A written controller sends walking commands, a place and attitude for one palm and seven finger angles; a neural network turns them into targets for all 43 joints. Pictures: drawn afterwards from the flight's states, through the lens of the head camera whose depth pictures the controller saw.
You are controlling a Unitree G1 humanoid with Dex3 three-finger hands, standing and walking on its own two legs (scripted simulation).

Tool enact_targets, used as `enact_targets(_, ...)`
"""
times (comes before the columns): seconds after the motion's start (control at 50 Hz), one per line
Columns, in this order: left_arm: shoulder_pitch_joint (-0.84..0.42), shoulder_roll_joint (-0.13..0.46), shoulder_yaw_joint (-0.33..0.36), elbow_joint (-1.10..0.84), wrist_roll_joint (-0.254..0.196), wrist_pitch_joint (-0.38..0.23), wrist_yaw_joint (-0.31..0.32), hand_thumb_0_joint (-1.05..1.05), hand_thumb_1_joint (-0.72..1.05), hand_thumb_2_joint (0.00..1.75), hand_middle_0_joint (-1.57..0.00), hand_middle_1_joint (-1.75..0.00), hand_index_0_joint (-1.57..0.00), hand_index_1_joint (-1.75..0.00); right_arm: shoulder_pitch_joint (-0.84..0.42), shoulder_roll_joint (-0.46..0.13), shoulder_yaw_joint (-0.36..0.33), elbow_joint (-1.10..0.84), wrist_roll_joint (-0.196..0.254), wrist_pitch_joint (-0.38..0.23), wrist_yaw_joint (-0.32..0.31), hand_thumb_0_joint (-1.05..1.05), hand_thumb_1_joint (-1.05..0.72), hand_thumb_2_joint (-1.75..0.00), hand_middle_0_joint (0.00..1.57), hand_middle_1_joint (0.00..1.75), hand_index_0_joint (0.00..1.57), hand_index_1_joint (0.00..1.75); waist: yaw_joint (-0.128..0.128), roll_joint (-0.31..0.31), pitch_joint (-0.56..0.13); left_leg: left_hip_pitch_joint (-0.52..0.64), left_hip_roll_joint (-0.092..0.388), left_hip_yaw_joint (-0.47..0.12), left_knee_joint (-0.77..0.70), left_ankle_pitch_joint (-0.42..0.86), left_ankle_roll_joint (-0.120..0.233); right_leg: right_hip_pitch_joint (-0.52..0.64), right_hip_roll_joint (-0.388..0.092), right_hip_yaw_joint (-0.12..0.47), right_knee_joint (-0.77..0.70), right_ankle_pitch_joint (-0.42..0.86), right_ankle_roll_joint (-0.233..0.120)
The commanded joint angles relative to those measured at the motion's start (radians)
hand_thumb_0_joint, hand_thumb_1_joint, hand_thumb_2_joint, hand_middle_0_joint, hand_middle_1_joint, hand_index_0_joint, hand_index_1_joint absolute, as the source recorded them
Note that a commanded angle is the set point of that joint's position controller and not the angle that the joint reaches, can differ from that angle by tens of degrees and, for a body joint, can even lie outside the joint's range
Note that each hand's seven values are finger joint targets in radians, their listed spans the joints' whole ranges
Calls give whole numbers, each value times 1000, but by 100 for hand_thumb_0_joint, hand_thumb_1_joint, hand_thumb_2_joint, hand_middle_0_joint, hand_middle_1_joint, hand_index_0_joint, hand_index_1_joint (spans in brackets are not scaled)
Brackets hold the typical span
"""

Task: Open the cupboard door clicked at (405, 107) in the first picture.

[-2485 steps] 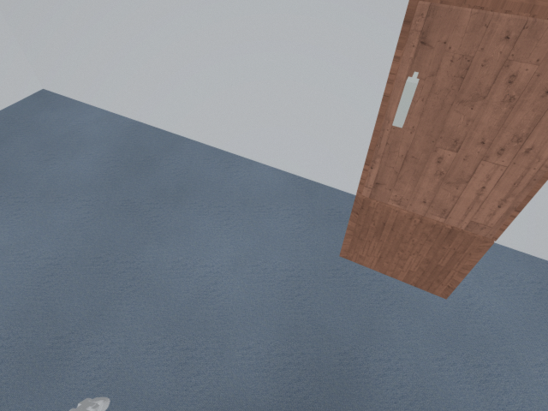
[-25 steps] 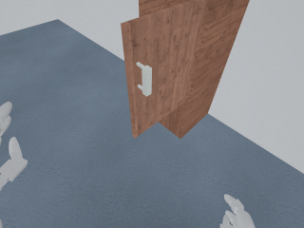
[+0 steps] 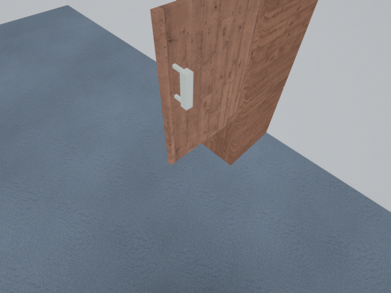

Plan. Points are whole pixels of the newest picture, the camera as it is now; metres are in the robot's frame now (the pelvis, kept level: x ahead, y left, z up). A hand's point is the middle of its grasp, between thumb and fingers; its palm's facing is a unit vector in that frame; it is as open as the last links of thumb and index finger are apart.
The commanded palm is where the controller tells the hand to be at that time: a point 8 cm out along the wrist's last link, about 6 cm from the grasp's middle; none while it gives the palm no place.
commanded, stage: let the arm hang, fingers relaxed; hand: left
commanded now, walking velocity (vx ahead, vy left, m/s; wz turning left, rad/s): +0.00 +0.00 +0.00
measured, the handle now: (181, 86) +0.63 +0.07 +0.05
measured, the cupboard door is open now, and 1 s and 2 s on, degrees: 87 87 87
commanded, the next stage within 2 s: look to check the result in 0.76 s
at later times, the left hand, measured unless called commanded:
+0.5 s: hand out of the picture +0.08 +0.23 -0.14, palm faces +0.01 -0.94 -0.34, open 7.3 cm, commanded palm none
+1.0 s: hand out of the picture +0.11 +0.22 -0.14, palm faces -0.01 -0.94 -0.34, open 7.3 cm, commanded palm none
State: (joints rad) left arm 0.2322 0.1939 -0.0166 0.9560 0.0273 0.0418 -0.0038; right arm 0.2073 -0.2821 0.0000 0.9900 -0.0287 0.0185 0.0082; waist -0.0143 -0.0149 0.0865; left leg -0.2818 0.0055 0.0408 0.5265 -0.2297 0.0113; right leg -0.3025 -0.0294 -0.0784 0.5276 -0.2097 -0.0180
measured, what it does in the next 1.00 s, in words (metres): stands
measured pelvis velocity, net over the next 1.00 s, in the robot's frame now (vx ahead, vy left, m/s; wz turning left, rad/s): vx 0.04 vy -0.02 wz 0.01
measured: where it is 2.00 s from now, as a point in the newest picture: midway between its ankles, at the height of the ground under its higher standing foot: outside the picture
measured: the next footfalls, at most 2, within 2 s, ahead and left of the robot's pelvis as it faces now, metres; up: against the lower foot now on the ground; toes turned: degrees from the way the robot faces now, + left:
none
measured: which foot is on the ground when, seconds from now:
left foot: down 0.00-1.00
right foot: down 0.00-1.00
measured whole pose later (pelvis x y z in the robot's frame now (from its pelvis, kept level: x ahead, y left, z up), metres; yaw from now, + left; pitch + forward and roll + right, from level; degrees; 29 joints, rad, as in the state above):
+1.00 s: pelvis +0.04 -0.02 +0.01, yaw +0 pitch -2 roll +0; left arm 0.10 0.30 0.01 1.14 0.02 -0.02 0.00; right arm 0.12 -0.33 0.00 1.13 -0.02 0.01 0.00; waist 0.00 0.03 0.07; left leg -0.10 0.03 0.03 0.31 -0.18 -0.02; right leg -0.13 0.01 -0.10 0.33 -0.17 -0.04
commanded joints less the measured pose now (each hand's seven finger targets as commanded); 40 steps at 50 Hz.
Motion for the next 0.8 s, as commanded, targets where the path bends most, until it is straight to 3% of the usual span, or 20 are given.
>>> enact_targets(0.0,-20,224,68,13,-10,-54,16,0,90,90,-20,-30,-20,-30,-9,-122,-36,-14,5,-24,-21,0,-90,-90,20,30,20,30,16,131,-117,-1,89,-122,-169,-44,22,115,-91,133,-174,-85,-50)
enact_targets(0.06,-19,219,66,72,-14,-56,16,0,90,90,-20,-30,-20,-30,26,-113,-37,31,6,-21,-25,0,-90,-90,20,30,20,30,12,108,-93,8,89,-120,-185,-71,22,105,-94,135,-204,-116,-55)
enact_targets(0.08,-18,221,67,87,-13,-56,17,0,90,90,-20,-30,-20,-30,34,-113,-40,39,8,-18,-26,0,-90,-90,20,30,20,30,13,73,-67,12,89,-119,-181,-73,23,88,-94,130,-220,-134,-54)
enact_targets(0.2,-35,234,66,135,-15,-57,20,0,90,90,-20,-30,-20,-30,68,-108,-43,84,8,-16,-28,0,-90,-90,20,30,20,30,5,11,-63,54,87,-103,-176,-20,25,83,-105,124,-243,-140,-55)
enact_targets(0.36,-81,256,70,144,-15,-58,21,0,90,90,-20,-30,-20,-30,20,-135,-42,97,6,-22,-25,0,-90,-90,20,30,20,30,13,0,-33,50,100,-115,-221,3,24,104,-100,118,-239,-102,-44)
enact_targets(0.66,-172,295,72,118,-13,-75,20,0,90,90,-20,-30,-20,-30,-87,-188,-37,91,6,-36,-21,0,-90,-90,20,30,20,30,12,34,-88,119,114,-113,-260,143,8,186,-109,118,-246,89,-32)
enact_targets(0.78,-172,306,74,118,-14,-81,20,0,90,90,-20,-30,-20,-30,-100,-204,-36,85,8,-35,-22,0,-90,-90,20,30,20,30,11,8,-116,156,115,-103,-253,172,6,204,-111,118,-260,136,-30)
